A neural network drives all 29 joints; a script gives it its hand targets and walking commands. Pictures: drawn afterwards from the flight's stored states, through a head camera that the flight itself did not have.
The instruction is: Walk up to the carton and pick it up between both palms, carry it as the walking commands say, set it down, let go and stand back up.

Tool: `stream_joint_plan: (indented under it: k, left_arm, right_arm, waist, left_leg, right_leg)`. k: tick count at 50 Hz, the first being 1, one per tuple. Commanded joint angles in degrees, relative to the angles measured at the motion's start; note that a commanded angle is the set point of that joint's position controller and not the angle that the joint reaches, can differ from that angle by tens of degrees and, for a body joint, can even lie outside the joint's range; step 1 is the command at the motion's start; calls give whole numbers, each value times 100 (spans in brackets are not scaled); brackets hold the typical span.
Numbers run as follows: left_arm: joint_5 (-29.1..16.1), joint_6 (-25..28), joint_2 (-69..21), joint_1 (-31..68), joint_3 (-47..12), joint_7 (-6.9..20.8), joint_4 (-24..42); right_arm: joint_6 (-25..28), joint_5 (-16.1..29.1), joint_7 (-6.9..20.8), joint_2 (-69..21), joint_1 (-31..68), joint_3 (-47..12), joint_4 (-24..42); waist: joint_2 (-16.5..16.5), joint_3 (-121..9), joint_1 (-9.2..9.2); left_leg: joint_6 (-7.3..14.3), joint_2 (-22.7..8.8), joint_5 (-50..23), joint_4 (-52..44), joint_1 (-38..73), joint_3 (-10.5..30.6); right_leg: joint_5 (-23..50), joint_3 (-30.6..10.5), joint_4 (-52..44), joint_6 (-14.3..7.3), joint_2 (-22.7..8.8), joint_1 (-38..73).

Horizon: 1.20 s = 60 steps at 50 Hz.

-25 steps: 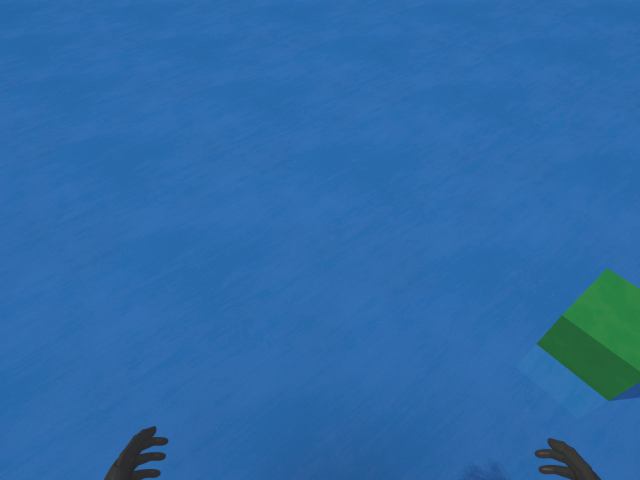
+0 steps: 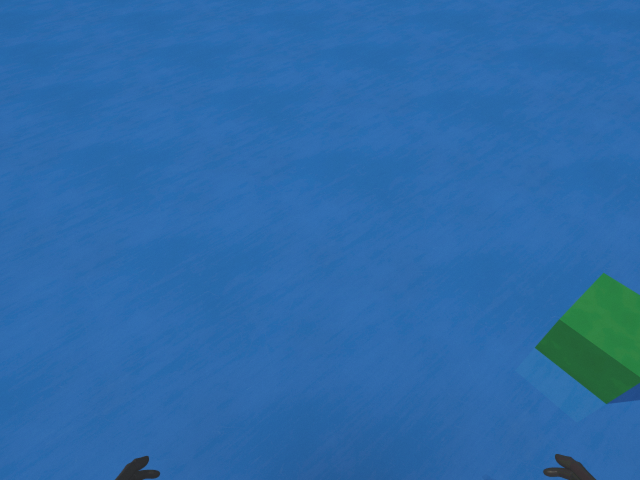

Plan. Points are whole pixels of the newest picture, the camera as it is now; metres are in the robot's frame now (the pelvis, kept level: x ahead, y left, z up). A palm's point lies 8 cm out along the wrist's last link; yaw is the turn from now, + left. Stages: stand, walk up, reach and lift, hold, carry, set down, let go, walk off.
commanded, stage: stand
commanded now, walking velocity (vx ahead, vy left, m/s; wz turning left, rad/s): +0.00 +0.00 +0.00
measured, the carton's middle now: (604, 336) +0.63 -0.83 -0.68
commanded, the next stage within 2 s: walk up in 0.20 s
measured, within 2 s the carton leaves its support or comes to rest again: neither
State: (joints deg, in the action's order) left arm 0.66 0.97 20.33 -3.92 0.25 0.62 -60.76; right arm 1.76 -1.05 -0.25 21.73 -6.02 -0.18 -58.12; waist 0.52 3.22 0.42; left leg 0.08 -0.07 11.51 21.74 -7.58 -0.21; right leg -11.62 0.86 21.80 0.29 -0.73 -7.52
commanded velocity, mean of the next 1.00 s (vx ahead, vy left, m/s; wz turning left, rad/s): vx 0.00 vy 0.00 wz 0.00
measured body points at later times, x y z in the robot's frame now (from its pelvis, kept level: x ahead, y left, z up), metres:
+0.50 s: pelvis -0.01 -0.01 -0.01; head +0.02 -0.01 +0.44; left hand +0.12 +0.30 -0.12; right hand +0.09 -0.35 -0.11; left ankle +0.01 +0.12 -0.75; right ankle +0.00 -0.13 -0.72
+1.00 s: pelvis +0.06 -0.10 -0.03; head +0.07 -0.10 +0.42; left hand +0.33 +0.13 -0.12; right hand -0.06 -0.44 -0.10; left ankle +0.14 -0.01 -0.75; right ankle +0.03 -0.22 -0.71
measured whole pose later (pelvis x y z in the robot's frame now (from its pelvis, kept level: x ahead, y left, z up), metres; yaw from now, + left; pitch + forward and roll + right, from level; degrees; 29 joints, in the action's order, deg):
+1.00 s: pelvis +0.06 -0.10 -0.03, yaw -30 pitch -2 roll +1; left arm 2.3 -2.5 25.5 -15.3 5.1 6.2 -39.5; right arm 6.5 -1.9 -1.3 27.7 -20.7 5.2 -44.6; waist -2.2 2.1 -0.3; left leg 1.4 -2.7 18.5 38.9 -18.1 -8.6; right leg -22.4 -7.0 57.6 -1.2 3.7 -28.2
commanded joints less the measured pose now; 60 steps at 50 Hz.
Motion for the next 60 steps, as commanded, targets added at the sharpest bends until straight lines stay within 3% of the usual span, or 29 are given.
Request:
stream_joint_plan:
  k: [1, 7, 17, 19, 20, 22, 23, 24, 25, 27, 31, 32, 33, 34, 35, 36, 37, 39, 41, 43, 45, 46, 47, 48, 49, 50, 54, 58, 60]
  left_arm:
    - [-2, 96, 1228, 221, 196, -45, 227]
    - [-11, 99, 1179, 297, 153, -50, 179]
    - [-16, 90, 1182, 332, 143, -62, 169]
    - [-43, 100, 1085, 123, 137, -54, 111]
    - [170, -132, 1599, 96, 488, 288, 1119]
    - [270, -226, 1255, 785, 518, 499, 1717]
    - [353, -295, 1354, 441, 594, 527, 1897]
    - [335, -287, 1341, 191, 614, 566, 1956]
    - [279, -296, 1345, 20, 643, 650, 2079]
    - [254, -329, 1378, -185, 755, 787, 2192]
    - [149, -265, 1533, -465, 876, 926, 2214]
    - [164, -220, 1608, -793, 964, 903, 2077]
    - [156, -190, 1714, -1317, 1002, 843, 1937]
    - [130, -162, 2018, -2022, 1103, 747, 1829]
    - [111, -156, 2671, -1877, 1208, 666, 2068]
    - [37, -208, 2531, -1476, 1160, 634, 2153]
    - [17, -218, 2352, -943, 1103, 610, 2292]
    - [84, -260, 2291, -535, 991, 583, 2433]
    - [146, -249, 2139, -484, 899, 607, 2496]
    - [149, -234, 2011, -639, 891, 632, 2638]
    - [83, -244, 1777, -12, 781, 599, 2882]
    - [74, -212, 1170, -87, 635, 551, 3042]
    - [126, -172, 1107, -89, 611, 488, 3117]
    - [188, -163, 1754, -404, 768, 474, 2967]
    - [184, -127, 1875, -570, 813, 515, 2773]
    - [179, -117, 1897, -758, 898, 545, 2609]
    - [82, -93, 1521, -398, 858, 698, 2652]
    - [41, -38, 1312, 5, 811, 771, 2689]
    - [23, -51, 1292, -127, 825, 754, 2580]
  right_arm:
    - [51, 19, -34, 1082, 244, 199, 209]
    - [46, 17, -37, 998, 270, 175, 129]
    - [25, 36, -10, 955, 254, 135, 66]
    - [48, 54, -17, 1101, 177, 185, 46]
    - [156, 47, -50, 1850, 115, 639, 527]
    - [229, -34, -183, 2231, -1048, 882, 403]
    - [253, -27, -197, 2223, -766, 914, 668]
    - [285, -54, -212, 1991, -570, 864, 825]
    - [300, -144, -193, 1923, -257, 856, 965]
    - [344, -225, -183, 1960, -12, 931, 1208]
    - [340, -179, -96, 2004, 18, 999, 1420]
    - [313, -164, -84, 1997, 19, 983, 1481]
    - [265, -152, -54, 1877, -53, 942, 1505]
    - [239, -127, -21, 1678, 44, 838, 1629]
    - [246, -24, 22, 1356, 21, 691, 1945]
    - [195, -14, -21, 1730, 130, 769, 1889]
    - [239, 36, 0, 1929, -219, 827, 1762]
    - [295, 80, -56, 1877, -637, 842, 1599]
    - [265, 37, -18, 1770, -1134, 880, 1431]
    - [310, -8, -5, 1640, -1389, 860, 1472]
    - [442, -36, -61, 1750, -2415, 982, 1275]
    - [518, -197, -160, 2210, -2917, 1096, 1305]
    - [586, -240, -233, 2666, -2510, 1169, 1581]
    - [614, -64, -235, 2696, -1747, 1132, 1812]
    - [636, -25, -221, 2381, -1354, 1027, 1874]
    - [632, -36, -199, 2192, -1271, 958, 1887]
    - [688, -178, -101, 2110, -1601, 1013, 1796]
    - [637, -141, -77, 2238, -1903, 1060, 1922]
    - [548, -99, -58, 2249, -1958, 1069, 1934]
  waist:
    - [-142, -434, 38]
    - [65, -389, -3]
    - [-241, -250, -28]
    - [54, -227, -17]
    - [-384, -14, -346]
    - [628, -152, -807]
    - [125, -536, -529]
    - [-204, -615, -379]
    - [309, -479, -271]
    - [721, -208, -189]
    - [726, -233, 37]
    - [546, -279, 237]
    - [-155, -580, 514]
    - [-1163, -659, 931]
    - [-2489, -438, 889]
    - [-1279, -455, 685]
    - [-860, -182, 344]
    - [-1356, -53, 168]
    - [-1598, 43, 120]
    - [-1256, 4, 57]
    - [-737, -203, -700]
    - [864, -132, -1028]
    - [1185, 159, -789]
    - [192, 24, -434]
    - [-195, 71, -182]
    - [-83, 70, -34]
    - [674, 438, -276]
    - [1165, -48, -429]
    - [1090, -290, -348]
  left_leg:
    - [148, -672, -704, -451, 78, 566]
    - [189, -700, -812, -498, 87, 541]
    - [147, -653, -475, -555, 30, 554]
    - [185, -720, -412, -547, -65, 615]
    - [507, -674, 598, 278, 962, 241]
    - [1332, -2547, 276, -762, 1498, 1748]
    - [1692, -3135, 46, -753, 1244, 1987]
    - [1606, -2954, -65, -624, 1063, 1521]
    - [1461, -2670, 101, -588, 855, 891]
    - [1382, -2493, 821, -738, 108, 607]
    - [805, -1788, 558, 58, -730, -971]
    - [751, -1568, 695, 710, -1294, -1268]
    - [630, -1233, 782, 1852, -1501, -1436]
    - [400, -695, 882, 3465, -2155, -1679]
    - [87, 133, 2754, 4556, -3704, -1127]
    - [141, -370, 2304, 4589, -3218, -96]
    - [176, -501, 2055, 4388, -3152, -17]
    - [129, -537, 2144, 3417, -2248, -238]
    - [146, -239, 2089, 2878, -1588, -510]
    - [222, -52, 1523, 2311, -1047, -536]
    - [266, -78, 710, 1151, 1111, -260]
    - [387, -1097, 2356, -126, 1487, 1468]
    - [739, -2975, 3755, -1302, 786, 3896]
    - [1074, -3254, 3659, -1240, 289, 3962]
    - [1123, -2778, 2945, -925, 169, 2999]
    - [1191, -2421, 2495, -676, 80, 2292]
    - [1082, -2034, -78, -560, -447, 256]
    - [944, -1810, -1509, 75, -329, -754]
    - [894, -1844, -864, 445, -562, -944]
  right_leg:
    - [381, -457, -438, -194, -587, 62]
    - [622, -577, -440, -231, -671, 102]
    - [278, -563, -614, -209, -703, -36]
    - [375, -615, -624, -246, -741, 17]
    - [-215, -1099, 152, -442, -345, -1804]
    - [-1479, -617, 2393, -104, -213, -3135]
    - [-1537, -689, 3297, 23, -516, -3095]
    - [-1336, -774, 3325, 24, -711, -2990]
    - [-1281, -840, 3044, 58, -947, -2894]
    - [-1140, -542, 2927, 50, -977, -2448]
    - [-862, 324, 1768, -53, -541, -997]
    - [-673, 664, 1724, -111, -357, -407]
    - [-776, 680, 1469, -273, -96, 128]
    - [-1452, -337, 623, -712, -410, 600]
    - [-2374, -3699, -828, -1521, -1585, 600]
    - [-3782, -4012, -1118, -1708, -1817, -29]
    - [-3542, -3579, -843, -1636, -1641, -292]
    - [-2887, -2545, -477, -1406, -1246, -1049]
    - [-2530, -2201, -451, -1441, -944, -1696]
    - [-2527, -2461, -502, -1428, -1068, -2036]
    - [-3044, -1927, 628, -1030, -438, -3681]
    - [-2854, -1503, 2393, -614, 415, -4504]
    - [-1774, -1323, 4053, -210, 545, -4911]
    - [-1203, -1609, 4354, -121, 76, -4359]
    - [-803, -1388, 4304, -25, -199, -4010]
    - [-646, -1164, 4281, 54, -339, -3668]
    - [-558, -500, 3110, 79, -591, -2833]
    - [-870, 344, 2019, -190, -203, -1669]
    - [-851, 688, 1774, -316, 14, -1092]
